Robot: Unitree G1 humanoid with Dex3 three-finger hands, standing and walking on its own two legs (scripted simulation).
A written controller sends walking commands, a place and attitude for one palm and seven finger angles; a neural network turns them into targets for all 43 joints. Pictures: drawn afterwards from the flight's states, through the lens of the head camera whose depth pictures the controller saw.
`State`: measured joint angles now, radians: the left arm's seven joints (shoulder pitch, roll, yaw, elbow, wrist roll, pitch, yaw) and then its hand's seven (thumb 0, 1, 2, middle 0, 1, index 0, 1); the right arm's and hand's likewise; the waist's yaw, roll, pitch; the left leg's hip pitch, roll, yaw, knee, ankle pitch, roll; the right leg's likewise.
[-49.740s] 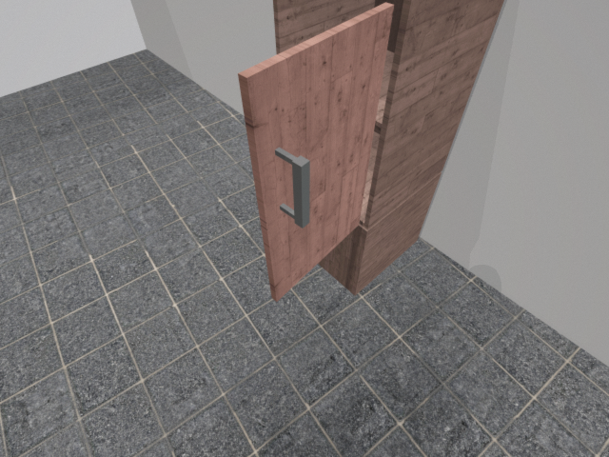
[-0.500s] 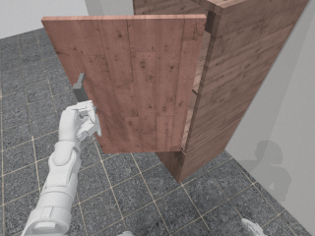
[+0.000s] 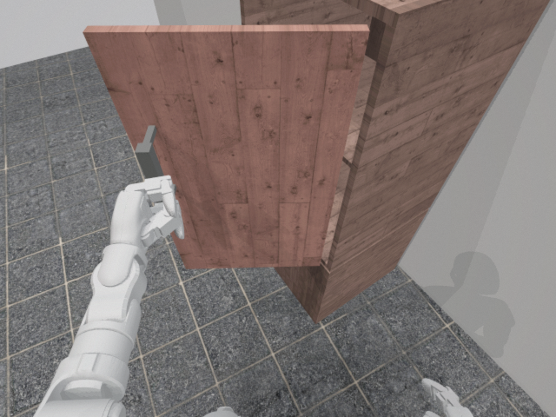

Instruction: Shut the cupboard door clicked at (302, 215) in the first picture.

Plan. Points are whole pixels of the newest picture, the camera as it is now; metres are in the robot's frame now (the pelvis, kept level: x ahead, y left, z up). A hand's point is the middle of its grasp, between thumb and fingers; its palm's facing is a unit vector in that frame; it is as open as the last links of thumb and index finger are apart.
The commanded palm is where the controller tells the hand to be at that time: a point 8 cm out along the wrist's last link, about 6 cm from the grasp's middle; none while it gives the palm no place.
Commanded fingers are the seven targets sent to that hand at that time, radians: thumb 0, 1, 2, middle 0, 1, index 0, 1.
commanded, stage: push the door shut along its arc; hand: left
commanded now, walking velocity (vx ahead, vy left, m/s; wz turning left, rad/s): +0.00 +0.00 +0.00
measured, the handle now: (160, 173) +0.47 +0.20 +0.08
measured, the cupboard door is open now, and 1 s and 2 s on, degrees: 58 41 22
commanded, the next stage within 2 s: pull the fist back off the door in 1.70 s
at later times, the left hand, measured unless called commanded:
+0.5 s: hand (182, 182) +0.45 +0.16 +0.08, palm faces -0.13 -0.99 -0.02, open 3.1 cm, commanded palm +0.44 +0.20 +0.08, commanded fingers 0.00 0.90 0.90 -1.30 -1.50 -1.30 -1.50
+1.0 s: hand (219, 150) +0.51 +0.11 +0.09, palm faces -0.27 -0.96 -0.01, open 3.1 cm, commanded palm +0.51 +0.16 +0.08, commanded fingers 0.00 0.90 0.90 -1.30 -1.50 -1.30 -1.50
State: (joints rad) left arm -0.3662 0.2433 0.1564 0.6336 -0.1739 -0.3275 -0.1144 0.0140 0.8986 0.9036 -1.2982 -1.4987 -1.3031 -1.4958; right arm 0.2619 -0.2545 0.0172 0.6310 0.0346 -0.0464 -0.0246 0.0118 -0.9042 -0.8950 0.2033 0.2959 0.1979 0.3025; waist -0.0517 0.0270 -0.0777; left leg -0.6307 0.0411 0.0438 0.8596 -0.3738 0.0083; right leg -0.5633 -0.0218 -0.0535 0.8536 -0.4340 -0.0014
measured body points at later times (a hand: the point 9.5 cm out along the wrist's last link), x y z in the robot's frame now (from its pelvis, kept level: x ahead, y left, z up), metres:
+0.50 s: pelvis -0.01 +0.01 -0.01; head +0.06 +0.02 +0.43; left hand +0.45 +0.21 +0.08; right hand +0.03 -0.26 -0.13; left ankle +0.03 +0.11 -0.70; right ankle +0.00 -0.12 -0.70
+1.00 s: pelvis -0.01 +0.01 -0.03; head +0.10 +0.02 +0.41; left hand +0.52 +0.16 +0.09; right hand -0.03 -0.25 -0.14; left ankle +0.03 +0.11 -0.70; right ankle +0.00 -0.12 -0.70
